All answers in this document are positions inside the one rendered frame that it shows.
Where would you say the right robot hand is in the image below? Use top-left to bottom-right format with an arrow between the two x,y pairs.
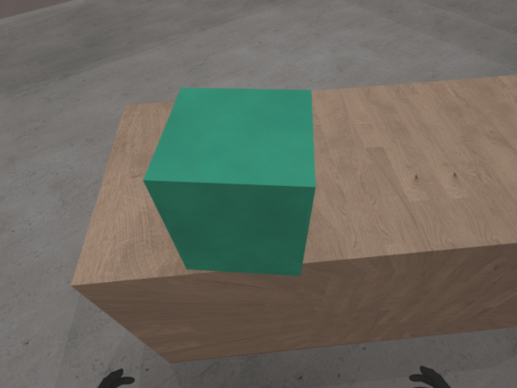
409,366 -> 451,388

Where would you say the left robot hand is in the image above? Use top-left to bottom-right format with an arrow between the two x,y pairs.
98,369 -> 135,388

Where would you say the carton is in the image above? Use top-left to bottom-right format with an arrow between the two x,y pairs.
143,87 -> 316,276

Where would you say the pedestal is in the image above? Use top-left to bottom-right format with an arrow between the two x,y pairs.
71,75 -> 517,363

